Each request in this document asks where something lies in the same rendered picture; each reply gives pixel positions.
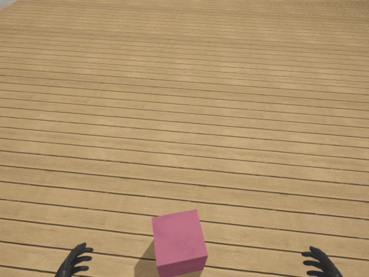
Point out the robot left hand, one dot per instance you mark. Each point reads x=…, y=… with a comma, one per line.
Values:
x=67, y=268

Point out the carton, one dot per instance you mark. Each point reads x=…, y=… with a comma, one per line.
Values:
x=179, y=243

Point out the robot right hand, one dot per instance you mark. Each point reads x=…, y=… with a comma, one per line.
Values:
x=325, y=264

